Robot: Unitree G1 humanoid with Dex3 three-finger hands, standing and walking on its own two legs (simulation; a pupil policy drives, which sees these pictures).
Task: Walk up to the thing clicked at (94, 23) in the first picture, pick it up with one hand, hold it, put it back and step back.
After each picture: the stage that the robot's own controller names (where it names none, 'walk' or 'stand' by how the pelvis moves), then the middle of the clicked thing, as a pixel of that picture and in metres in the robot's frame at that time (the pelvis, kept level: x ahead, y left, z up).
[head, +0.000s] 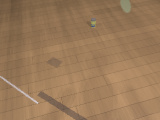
stand; (93, 22) +1.81 -0.10 -0.72
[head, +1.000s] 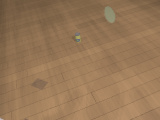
walk; (77, 37) +1.66 +0.22 -0.70
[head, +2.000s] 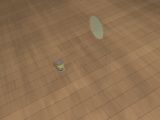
walk; (60, 65) +1.09 +0.39 -0.72
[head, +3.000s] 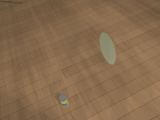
walk; (64, 100) +0.69 +0.31 -0.72
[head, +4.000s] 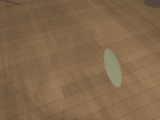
walk; out of the picture +0.47 +0.20 -0.70
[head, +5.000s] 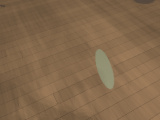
stand; out of the picture +0.40 +0.23 -0.72
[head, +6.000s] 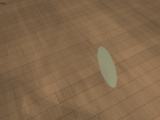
stand; out of the picture +0.37 +0.23 -0.71
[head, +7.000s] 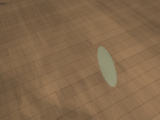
stand; out of the picture +0.39 +0.22 -0.72
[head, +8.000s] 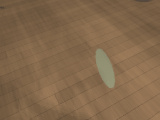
stand; out of the picture +0.40 +0.23 -0.72
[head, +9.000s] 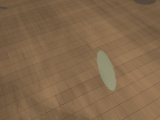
stand; out of the picture +0.39 +0.22 -0.73
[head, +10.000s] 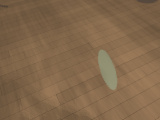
stand; out of the picture +0.39 +0.22 -0.73
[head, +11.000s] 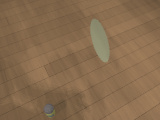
go down; (49, 110) +0.42 +0.22 -0.65
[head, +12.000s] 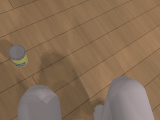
go down; (18, 56) +0.48 +0.24 -0.30
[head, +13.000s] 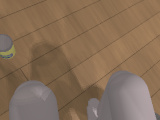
close in; (5, 47) +0.48 +0.25 -0.27
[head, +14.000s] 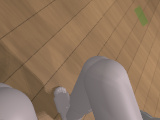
close in; out of the picture +0.47 +0.29 -0.23
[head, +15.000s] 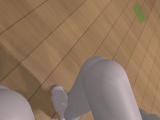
lift; out of the picture +0.46 +0.30 -0.23
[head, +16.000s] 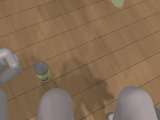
lift; (42, 72) +0.44 +0.22 -0.35
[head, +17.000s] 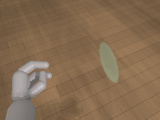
close; out of the picture +0.37 +0.20 -0.66
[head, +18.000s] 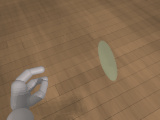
stand; out of the picture +0.37 +0.22 -0.68
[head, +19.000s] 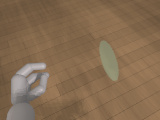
hold; out of the picture +0.36 +0.21 -0.67
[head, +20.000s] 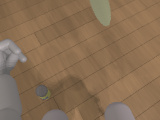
crouch; (43, 92) +0.41 +0.22 -0.49
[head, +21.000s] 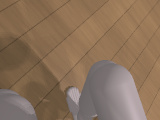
lower; out of the picture +0.42 +0.27 -0.25
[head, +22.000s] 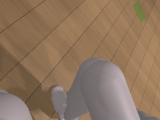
lower; out of the picture +0.41 +0.28 -0.24
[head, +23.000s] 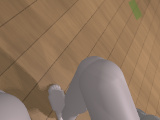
lower; out of the picture +0.41 +0.28 -0.24
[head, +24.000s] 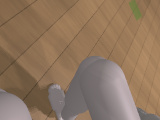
lower; out of the picture +0.41 +0.28 -0.24
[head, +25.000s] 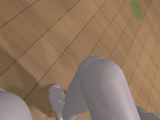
lower; out of the picture +0.41 +0.28 -0.24
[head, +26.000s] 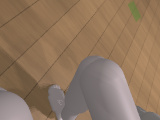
open; out of the picture +0.39 +0.26 -0.23
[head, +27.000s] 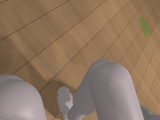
stand; out of the picture +0.37 +0.20 -0.27
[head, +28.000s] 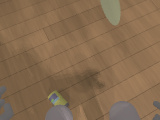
walk; (58, 101) +0.35 +0.16 -0.50
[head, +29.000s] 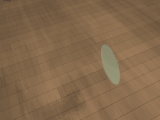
stand; out of the picture +0.29 +0.15 -0.69
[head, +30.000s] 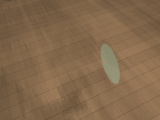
stand; out of the picture +0.28 +0.17 -0.69
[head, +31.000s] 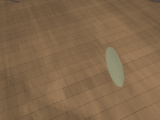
stand; out of the picture +0.29 +0.16 -0.74
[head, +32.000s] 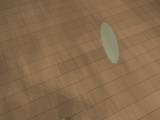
walk; out of the picture +0.32 +0.11 -0.72
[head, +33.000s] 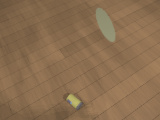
walk; (74, 101) +0.51 +0.13 -0.71
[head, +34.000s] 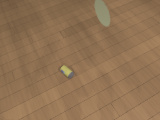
walk; (67, 71) +0.81 +0.22 -0.72
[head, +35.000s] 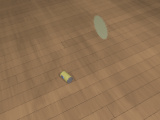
stand; (66, 77) +0.94 +0.23 -0.73
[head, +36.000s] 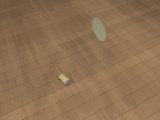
stand; (64, 79) +0.93 +0.24 -0.75
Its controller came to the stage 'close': yes
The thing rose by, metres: 0.01
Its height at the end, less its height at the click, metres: -0.02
